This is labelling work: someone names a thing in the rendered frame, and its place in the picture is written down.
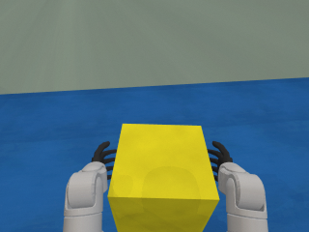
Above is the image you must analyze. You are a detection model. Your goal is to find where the carton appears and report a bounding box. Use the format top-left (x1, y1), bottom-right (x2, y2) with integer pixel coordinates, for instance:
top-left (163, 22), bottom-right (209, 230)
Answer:
top-left (107, 124), bottom-right (220, 232)

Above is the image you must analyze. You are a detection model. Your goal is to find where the left robot hand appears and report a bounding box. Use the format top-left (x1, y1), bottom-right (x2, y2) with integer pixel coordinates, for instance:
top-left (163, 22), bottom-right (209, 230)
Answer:
top-left (91, 141), bottom-right (117, 180)

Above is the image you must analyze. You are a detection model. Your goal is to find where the left robot forearm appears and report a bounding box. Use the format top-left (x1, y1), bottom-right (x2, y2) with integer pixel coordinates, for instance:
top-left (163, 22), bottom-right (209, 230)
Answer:
top-left (63, 161), bottom-right (108, 232)

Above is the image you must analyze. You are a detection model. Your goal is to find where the right robot hand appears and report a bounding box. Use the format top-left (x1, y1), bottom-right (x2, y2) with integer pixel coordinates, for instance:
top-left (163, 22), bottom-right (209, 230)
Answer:
top-left (207, 141), bottom-right (233, 182)

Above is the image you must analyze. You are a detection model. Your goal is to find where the right robot forearm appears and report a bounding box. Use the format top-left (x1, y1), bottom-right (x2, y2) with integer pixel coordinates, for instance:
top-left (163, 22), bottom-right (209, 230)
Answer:
top-left (217, 162), bottom-right (268, 232)

